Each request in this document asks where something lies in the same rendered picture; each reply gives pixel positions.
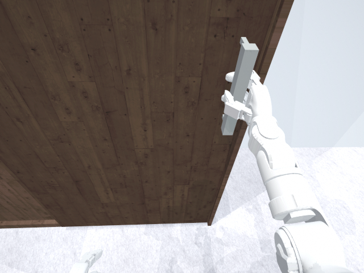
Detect handle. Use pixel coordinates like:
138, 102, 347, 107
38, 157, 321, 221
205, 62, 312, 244
221, 37, 259, 135

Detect robot right forearm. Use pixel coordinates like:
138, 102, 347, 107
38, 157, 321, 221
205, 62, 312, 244
248, 114, 348, 267

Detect robot right upper arm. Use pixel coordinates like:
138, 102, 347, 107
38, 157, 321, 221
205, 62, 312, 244
274, 221, 353, 273

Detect wardrobe door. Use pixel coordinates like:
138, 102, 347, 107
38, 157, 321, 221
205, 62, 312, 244
0, 165, 54, 221
0, 0, 281, 227

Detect robot left hand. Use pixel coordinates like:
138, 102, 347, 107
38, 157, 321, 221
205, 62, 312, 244
69, 249, 102, 273

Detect robot right hand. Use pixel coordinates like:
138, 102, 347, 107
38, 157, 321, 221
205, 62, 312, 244
221, 70, 272, 126

